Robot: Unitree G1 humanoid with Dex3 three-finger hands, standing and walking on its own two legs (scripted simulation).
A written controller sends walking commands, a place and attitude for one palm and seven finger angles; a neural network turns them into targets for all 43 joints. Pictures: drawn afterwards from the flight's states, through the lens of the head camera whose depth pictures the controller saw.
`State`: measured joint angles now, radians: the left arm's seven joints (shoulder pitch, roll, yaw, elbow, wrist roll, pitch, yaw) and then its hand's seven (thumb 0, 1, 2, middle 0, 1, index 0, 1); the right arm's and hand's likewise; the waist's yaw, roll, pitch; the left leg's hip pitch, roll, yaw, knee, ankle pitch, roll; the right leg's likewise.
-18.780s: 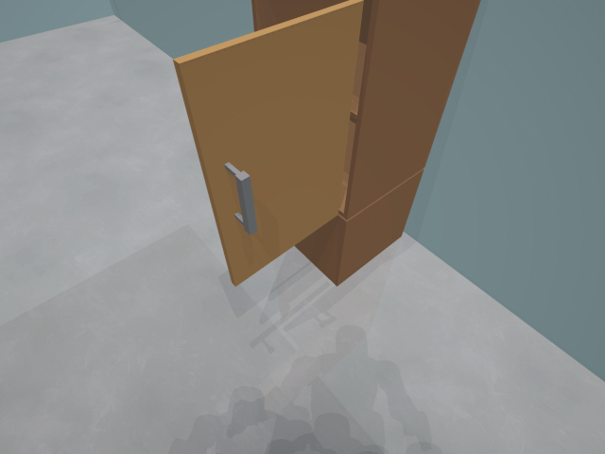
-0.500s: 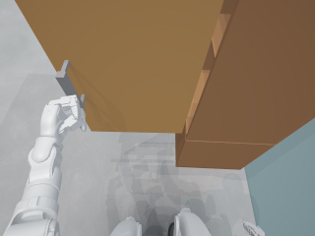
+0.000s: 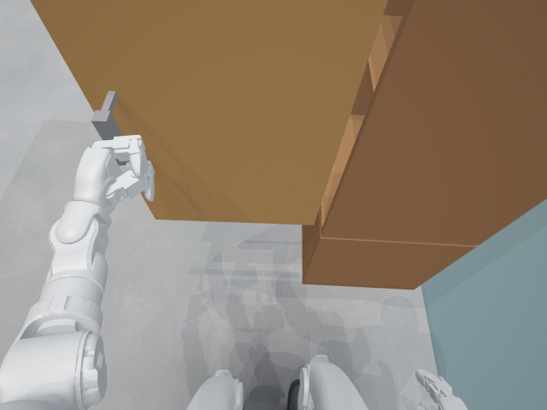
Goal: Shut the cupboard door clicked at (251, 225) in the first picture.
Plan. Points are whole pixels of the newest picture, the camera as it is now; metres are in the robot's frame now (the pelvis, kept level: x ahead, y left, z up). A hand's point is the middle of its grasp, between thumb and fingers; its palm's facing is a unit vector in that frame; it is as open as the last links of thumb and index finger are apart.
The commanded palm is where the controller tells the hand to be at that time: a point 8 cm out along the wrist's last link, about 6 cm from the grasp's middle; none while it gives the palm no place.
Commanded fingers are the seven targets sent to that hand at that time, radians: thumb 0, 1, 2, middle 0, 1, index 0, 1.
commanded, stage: push the door shut along its arc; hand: left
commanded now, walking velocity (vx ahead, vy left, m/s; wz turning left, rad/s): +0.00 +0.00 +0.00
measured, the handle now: (124, 142) +0.50 +0.23 +0.05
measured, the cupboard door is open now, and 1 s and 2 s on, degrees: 91 76 57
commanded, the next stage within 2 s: pull the fist back off the door in 1.56 s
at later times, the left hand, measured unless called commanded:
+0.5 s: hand (169, 145) +0.49 +0.16 +0.05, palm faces -0.24 -0.97 -0.03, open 3.1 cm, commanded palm +0.49 +0.21 +0.05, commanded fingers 0.00 0.90 0.90 -1.30 -1.50 -1.30 -1.50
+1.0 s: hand (186, 120) +0.55 +0.14 +0.05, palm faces -0.36 -0.93 -0.02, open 2.9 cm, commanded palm +0.56 +0.18 +0.05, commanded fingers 0.00 0.90 0.90 -1.30 -1.50 -1.30 -1.50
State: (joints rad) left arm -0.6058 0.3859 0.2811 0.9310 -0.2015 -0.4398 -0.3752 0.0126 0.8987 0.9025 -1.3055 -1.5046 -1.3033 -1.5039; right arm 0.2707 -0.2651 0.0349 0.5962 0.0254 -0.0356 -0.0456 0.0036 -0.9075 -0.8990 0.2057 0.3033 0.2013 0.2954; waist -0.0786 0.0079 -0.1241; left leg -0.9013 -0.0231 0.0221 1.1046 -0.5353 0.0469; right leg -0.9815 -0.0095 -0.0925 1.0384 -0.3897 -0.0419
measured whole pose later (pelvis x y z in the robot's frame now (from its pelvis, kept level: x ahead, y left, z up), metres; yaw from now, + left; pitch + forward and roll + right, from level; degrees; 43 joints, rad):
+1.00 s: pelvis +0.00 +0.01 -0.02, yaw -3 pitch +28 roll -4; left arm -1.09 0.63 0.31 1.22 -0.10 -0.29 -0.53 -0.01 0.86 0.91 -1.30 -1.50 -1.30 -1.50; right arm 0.38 -0.29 0.06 0.61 0.00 0.00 -0.04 0.00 -0.91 -0.90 0.21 0.30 0.20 0.30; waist -0.23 0.03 -0.10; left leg -1.13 0.01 0.02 1.22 -0.58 0.06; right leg -1.19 0.02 -0.10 1.10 -0.40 -0.03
